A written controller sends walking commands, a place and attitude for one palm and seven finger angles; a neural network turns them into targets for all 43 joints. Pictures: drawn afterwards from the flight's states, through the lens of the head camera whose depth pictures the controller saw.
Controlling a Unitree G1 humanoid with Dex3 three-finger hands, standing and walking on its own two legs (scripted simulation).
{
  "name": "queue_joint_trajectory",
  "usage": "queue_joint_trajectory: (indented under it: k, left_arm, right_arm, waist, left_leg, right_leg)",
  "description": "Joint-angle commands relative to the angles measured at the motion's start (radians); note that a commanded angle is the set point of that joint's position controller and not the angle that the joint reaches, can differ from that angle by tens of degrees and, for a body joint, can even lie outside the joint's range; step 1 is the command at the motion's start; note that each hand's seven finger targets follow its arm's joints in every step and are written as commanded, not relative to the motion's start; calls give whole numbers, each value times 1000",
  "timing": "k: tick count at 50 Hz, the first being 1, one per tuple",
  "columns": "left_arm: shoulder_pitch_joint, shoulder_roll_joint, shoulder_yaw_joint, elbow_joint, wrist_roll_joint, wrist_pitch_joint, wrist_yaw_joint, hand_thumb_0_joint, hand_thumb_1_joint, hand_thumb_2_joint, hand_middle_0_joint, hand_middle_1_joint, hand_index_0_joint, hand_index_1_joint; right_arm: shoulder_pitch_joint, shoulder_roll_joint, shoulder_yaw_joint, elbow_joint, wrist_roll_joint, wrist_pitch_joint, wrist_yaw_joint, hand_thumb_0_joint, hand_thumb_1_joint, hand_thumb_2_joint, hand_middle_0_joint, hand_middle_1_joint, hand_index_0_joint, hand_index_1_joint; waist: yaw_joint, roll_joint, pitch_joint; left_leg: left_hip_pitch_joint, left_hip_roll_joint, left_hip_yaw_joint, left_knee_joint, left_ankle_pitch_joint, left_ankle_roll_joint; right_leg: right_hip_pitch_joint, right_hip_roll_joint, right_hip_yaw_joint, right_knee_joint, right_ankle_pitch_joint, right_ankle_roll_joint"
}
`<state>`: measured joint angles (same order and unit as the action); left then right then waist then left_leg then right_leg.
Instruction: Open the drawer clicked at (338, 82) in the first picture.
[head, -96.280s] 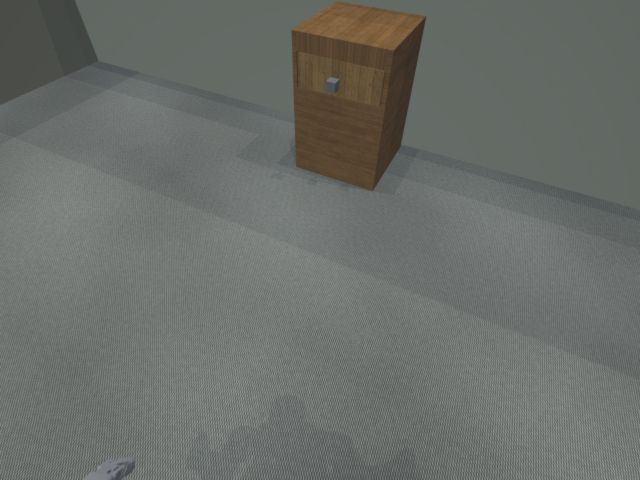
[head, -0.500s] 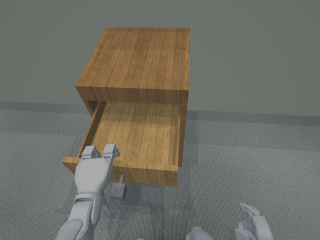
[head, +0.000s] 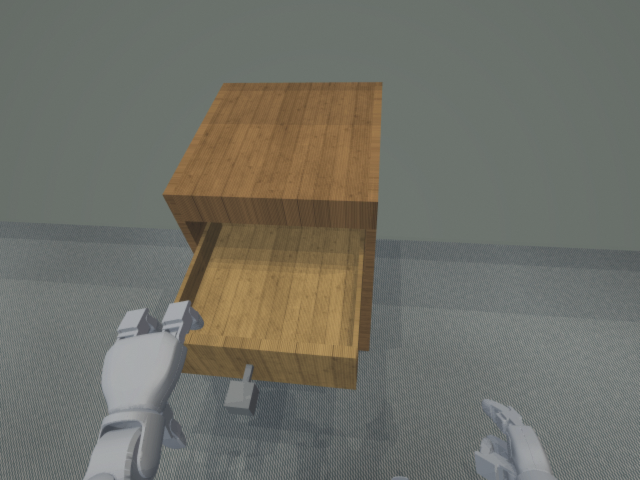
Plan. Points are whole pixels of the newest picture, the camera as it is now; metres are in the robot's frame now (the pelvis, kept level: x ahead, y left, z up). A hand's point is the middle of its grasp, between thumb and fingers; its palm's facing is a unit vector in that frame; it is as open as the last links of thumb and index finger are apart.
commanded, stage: draw the hand back to the body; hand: left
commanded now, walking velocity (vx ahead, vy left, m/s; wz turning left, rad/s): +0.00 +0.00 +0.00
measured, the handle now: (245, 386) +0.30 +0.19 -0.21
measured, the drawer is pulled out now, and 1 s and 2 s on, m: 0.28 0.28 0.28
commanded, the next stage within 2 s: step back with the hand held close in 1.26 s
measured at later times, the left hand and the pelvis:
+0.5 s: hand (133, 355) +0.22 +0.21 +0.12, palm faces +0.29 -0.89 -0.36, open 13.3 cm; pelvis +0.02 +0.01 +0.03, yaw +2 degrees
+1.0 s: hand (14, 326) +0.20 +0.26 +0.21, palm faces +0.45 -0.79 -0.42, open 9.2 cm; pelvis +0.03 +0.02 +0.04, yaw +2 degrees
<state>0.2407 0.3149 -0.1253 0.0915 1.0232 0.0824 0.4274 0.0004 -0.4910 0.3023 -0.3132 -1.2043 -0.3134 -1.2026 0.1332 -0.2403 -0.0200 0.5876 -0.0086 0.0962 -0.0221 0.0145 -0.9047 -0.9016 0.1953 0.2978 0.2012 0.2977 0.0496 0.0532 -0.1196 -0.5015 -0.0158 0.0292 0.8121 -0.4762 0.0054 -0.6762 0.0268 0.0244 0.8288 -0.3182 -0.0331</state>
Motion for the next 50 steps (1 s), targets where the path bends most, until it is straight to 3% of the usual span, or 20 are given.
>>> queue_joint_trajectory:
  k: [1, 5, 6, 10, 13, 14, 15, 16, 17, 18, 22, 26, 28, 32, 36, 37, 40, 43, 47, 50]
  left_arm:
    - [-60, 187, 103, -267, 10, -52, -15, 0, -500, 300, -300, -1200, -300, -1200]
    - [11, 206, 147, -355, 26, -114, -5, 0, -500, 300, -300, -1200, -300, -1200]
    - [24, 236, 181, -372, 25, -120, 0, 0, -500, 300, -300, -1200, -300, -1200]
    - [3, 225, 182, -395, 16, -114, 3, 0, -500, 300, -300, -1200, -300, -1200]
    - [-5, 246, 194, -402, -8, -93, -24, 0, -500, 300, -300, -1200, -300, -1200]
    - [-1, -111, 87, -378, -737, -74, -124, 0, -465, 315, -298, -1178, -298, -1178]
    - [-27, 18, 153, -492, -817, -102, -170, 0, -430, 330, -295, -1155, -295, -1155]
    - [12, 51, 195, -474, -834, -112, -188, 0, -395, 345, -292, -1133, -292, -1133]
    - [59, 119, 272, -539, -909, -138, -201, 0, -360, 360, -290, -1110, -290, -1110]
    - [79, 105, 263, -568, -944, -155, -219, 0, -325, 375, -287, -1087, -287, -1087]
    - [146, 111, 314, -619, -1011, -188, -251, 0, -185, 435, -277, -997, -277, -997]
    - [197, 129, 378, -640, -1039, -213, -277, 0, -45, 495, -268, -908, -268, -908]
    - [223, 116, 382, -662, -1048, -229, -287, 0, 25, 525, -262, -863, -262, -863]
    - [232, 104, 382, -727, -1055, -258, -296, 0, 165, 585, -252, -772, -252, -772]
    - [245, 134, 426, -762, -1054, -272, -287, 0, 305, 645, -242, -683, -242, -683]
    - [257, 131, 432, -752, -1055, -274, -285, 0, 340, 660, -240, -660, -240, -660]
    - [258, 153, 475, -776, -1055, -282, -279, 0, 445, 705, -232, -592, -232, -592]
    - [242, 160, 494, -801, -1058, -292, -279, 0, 550, 750, -225, -525, -225, -525]
    - [252, 187, 547, -818, -1064, -299, -278, 0, 690, 810, -215, -435, -215, -435]
    - [280, 136, 518, -761, -1069, -292, -290, 0, 795, 855, -207, -367, -207, -367]
  right_arm:
    - [-131, -93, -23, -181, -2, -59, -12, 0, -900, -900, 200, 300, 200, 300]
    - [-121, -79, -23, -183, -13, -72, -2, 0, -900, -900, 200, 300, 200, 300]
    - [-118, -82, -24, -184, -12, -72, 1, 0, -900, -900, 200, 300, 200, 300]
    - [-129, -81, -26, -178, -10, -73, 5, 0, -900, -900, 200, 300, 200, 300]
    - [-141, -83, -25, -175, -3, -73, 1, 0, -900, -900, 200, 300, 200, 300]
    - [-25, -31, -18, -233, 39, -120, -24, 0, -900, -900, 200, 300, 200, 300]
    - [-46, -53, -15, -241, 46, -169, -44, 0, -900, -900, 200, 300, 200, 300]
    - [-47, -49, -4, -230, 45, -195, -56, 0, -900, -900, 200, 300, 200, 300]
    - [-45, -66, 5, -237, 34, -201, -78, 0, -900, -900, 200, 300, 200, 300]
    - [-47, -57, 19, -233, 31, -217, -92, 0, -900, -900, 200, 300, 200, 300]
    - [-22, -54, 35, -196, 19, -282, -102, 0, -900, -900, 200, 300, 200, 300]
    - [-10, -55, 28, -171, 14, -307, -89, 0, -900, -900, 200, 300, 200, 300]
    - [-5, -53, 23, -170, 14, -314, -82, 0, -900, -900, 200, 300, 200, 300]
    - [-9, -57, 16, -165, 15, -339, -75, 0, -900, -900, 200, 300, 200, 300]
    - [-15, -65, 4, -150, 13, -358, -74, 0, -900, -900, 200, 300, 200, 300]
    - [-13, -62, 4, -145, 14, -359, -75, 0, -900, -900, 200, 300, 200, 300]
    - [-17, -61, 0, -137, 16, -361, -77, 0, -900, -900, 200, 300, 200, 300]
    - [-20, -57, 3, -134, 20, -366, -75, 0, -900, -900, 200, 300, 200, 300]
    - [-30, -51, 2, -129, 21, -370, -71, 0, -900, -900, 200, 300, 200, 300]
    - [-33, -52, -1, -123, 24, -361, -66, 0, -900, -900, 200, 300, 200, 300]
  waist:
    - [14, -80, -147]
    - [32, -31, -155]
    - [34, -8, -154]
    - [20, -33, -92]
    - [21, -49, -91]
    - [-67, -102, -64]
    - [-37, -87, -97]
    - [-31, -80, -80]
    - [-8, -100, -80]
    - [-9, -95, -49]
    - [-9, -5, 83]
    - [-7, 17, 134]
    - [-5, 1, 106]
    - [-10, 31, 58]
    - [-6, -15, 21]
    - [-5, -39, 28]
    - [1, -30, 22]
    - [1, 22, 52]
    - [9, 15, 53]
    - [3, -26, 91]
  left_leg:
    - [-28, -26, 1, -155, 188, 23]
    - [22, -24, -4, -163, 238, 18]
    - [28, -21, -8, -170, 246, 14]
    - [36, -18, -11, -183, 224, 15]
    - [57, -15, -14, -205, 212, 18]
    - [198, 33, -33, -244, 192, 39]
    - [222, 35, -26, -253, 198, 38]
    - [222, 30, -23, -259, 200, 35]
    - [224, 31, -19, -282, 241, 34]
    - [227, 29, -20, -300, 266, 30]
    - [225, 32, -18, -346, 336, 11]
    - [222, 39, -22, -372, 376, -2]
    - [234, 44, -22, -385, 383, -2]
    - [267, 44, -20, -393, 392, 0]
    - [284, 43, -22, -396, 416, 3]
    - [279, 45, -22, -400, 415, 4]
    - [286, 44, -20, -406, 421, 2]
    - [286, 46, -26, -418, 418, -6]
    - [289, 51, -24, -419, 442, -8]
    - [283, 57, -22, -421, 457, -6]
  right_leg:
    - [318, -13, 56, -181, 79, -11]
    - [324, -4, 55, -172, 125, -18]
    - [330, -1, 58, -176, 131, -21]
    - [308, 0, 52, -195, 104, -17]
    - [335, -5, 54, -221, 90, -11]
    - [456, -1, -42, -232, 87, 10]
    - [481, -8, -31, -240, 84, 18]
    - [481, -9, -33, -248, 83, 18]
    - [527, -24, -36, -269, 112, 22]
    - [534, -35, -42, -282, 125, 26]
    - [532, -50, -49, -336, 195, 18]
    - [550, -45, -52, -366, 229, 11]
    - [572, -46, -52, -367, 228, 12]
    - [587, -49, -50, -377, 228, 15]
    - [605, -44, -50, -384, 255, 16]
    - [608, -47, -52, -382, 254, 18]
    - [614, -47, -48, -385, 263, 16]
    - [599, -46, -49, -390, 248, 13]
    - [611, -47, -45, -393, 276, 12]
    - [586, -43, -51, -394, 282, 16]
